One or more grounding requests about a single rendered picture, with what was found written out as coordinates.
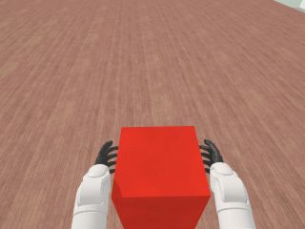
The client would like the robot left forearm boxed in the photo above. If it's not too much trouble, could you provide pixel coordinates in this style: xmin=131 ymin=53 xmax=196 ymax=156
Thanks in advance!
xmin=71 ymin=164 xmax=111 ymax=229

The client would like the carton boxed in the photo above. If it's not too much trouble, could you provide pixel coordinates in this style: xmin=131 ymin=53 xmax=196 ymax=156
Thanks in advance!
xmin=111 ymin=126 xmax=211 ymax=229

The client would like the robot right hand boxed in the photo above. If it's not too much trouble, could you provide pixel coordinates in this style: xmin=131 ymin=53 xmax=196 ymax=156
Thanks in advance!
xmin=199 ymin=139 xmax=224 ymax=174

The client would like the robot left hand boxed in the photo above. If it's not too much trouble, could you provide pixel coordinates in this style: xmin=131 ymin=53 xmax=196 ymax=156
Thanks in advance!
xmin=94 ymin=140 xmax=119 ymax=174

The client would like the robot right forearm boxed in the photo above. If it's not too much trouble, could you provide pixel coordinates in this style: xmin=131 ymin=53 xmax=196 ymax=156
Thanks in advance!
xmin=210 ymin=162 xmax=256 ymax=229

